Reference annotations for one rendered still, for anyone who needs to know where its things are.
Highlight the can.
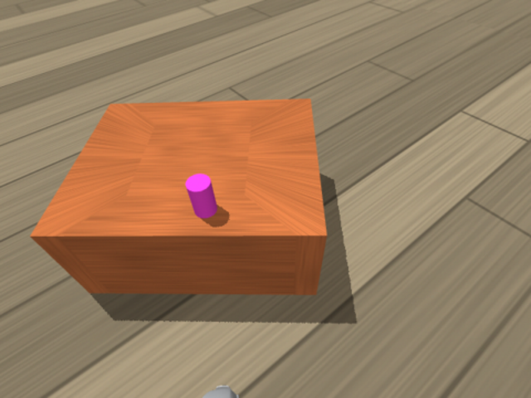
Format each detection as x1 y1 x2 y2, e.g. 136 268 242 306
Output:
186 173 217 218

